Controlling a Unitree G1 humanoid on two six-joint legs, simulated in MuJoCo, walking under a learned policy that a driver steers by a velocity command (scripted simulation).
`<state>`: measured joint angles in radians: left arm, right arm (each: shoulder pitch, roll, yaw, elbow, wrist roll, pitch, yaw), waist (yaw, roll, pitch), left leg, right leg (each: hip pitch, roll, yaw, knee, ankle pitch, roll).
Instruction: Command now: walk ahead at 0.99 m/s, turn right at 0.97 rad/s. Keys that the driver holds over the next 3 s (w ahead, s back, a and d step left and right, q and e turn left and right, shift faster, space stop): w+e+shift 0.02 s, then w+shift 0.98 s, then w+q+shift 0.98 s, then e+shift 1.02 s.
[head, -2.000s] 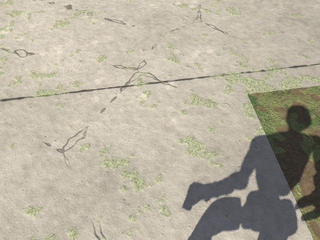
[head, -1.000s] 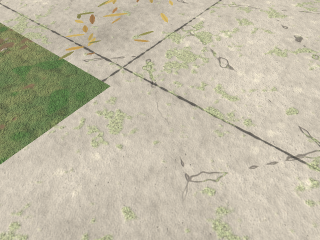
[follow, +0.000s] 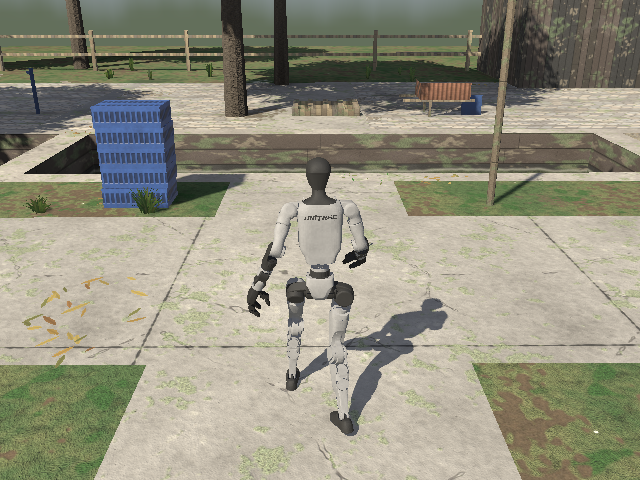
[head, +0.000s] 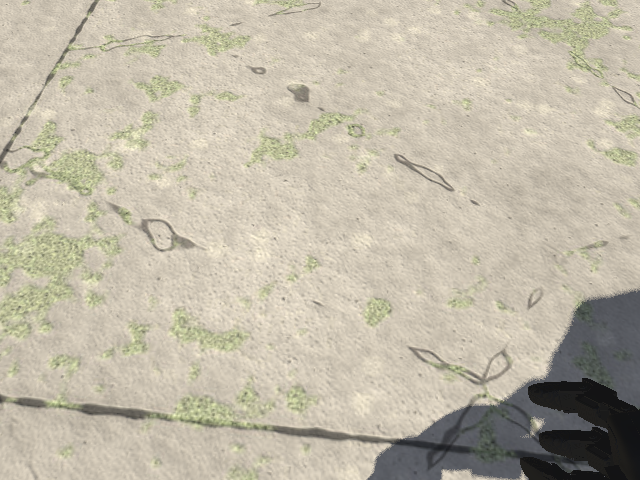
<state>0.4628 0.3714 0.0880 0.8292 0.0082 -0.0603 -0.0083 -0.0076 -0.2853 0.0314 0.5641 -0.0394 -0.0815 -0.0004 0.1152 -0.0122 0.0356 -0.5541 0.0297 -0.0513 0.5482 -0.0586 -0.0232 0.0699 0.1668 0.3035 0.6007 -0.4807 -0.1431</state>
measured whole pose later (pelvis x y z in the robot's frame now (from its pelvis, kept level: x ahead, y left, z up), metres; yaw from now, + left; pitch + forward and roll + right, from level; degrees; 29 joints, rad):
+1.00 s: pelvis +0.95 -0.12 +0.02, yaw -13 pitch +0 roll +2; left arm 0.30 0.27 0.01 0.88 0.02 -0.09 -0.01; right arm 0.26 -0.29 -0.04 0.85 -0.04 -0.06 0.01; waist 0.00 -0.02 0.04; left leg -0.32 -0.08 0.10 0.54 -0.22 0.09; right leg -0.34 0.02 0.06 1.33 -0.29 -0.11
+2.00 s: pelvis +1.86 -0.15 +0.02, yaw +34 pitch +1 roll +1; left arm 0.03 0.24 -0.01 0.61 0.05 -0.06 -0.01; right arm 0.46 -0.31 -0.07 0.84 -0.01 -0.05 0.01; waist -0.08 0.00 0.04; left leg -0.07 -0.22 -0.12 0.38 -0.29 0.18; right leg -0.72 -0.16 0.10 0.89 -0.15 0.08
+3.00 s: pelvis +2.21 +0.00 +0.03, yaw -6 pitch +2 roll +1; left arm 0.17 0.32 0.08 0.58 -0.03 0.08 -0.01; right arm 0.13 -0.28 -0.07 0.70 -0.01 0.01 -0.03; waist -0.02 -0.03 0.07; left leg -0.25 0.07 0.16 0.41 -0.18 0.00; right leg -0.51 -0.09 -0.01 0.89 -0.32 0.09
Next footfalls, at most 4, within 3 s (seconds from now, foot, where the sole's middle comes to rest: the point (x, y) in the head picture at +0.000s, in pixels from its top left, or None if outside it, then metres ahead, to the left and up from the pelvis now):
0.42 right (427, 428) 0.56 -0.13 -0.75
0.86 left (407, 238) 1.05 -0.07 -0.75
1.30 right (514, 146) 1.42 -0.37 -0.75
1.74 left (438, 58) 1.82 -0.15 -0.75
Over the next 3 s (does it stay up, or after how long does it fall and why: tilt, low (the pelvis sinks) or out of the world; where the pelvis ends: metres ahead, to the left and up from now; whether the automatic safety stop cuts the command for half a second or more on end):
stays up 2.21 0.00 0.03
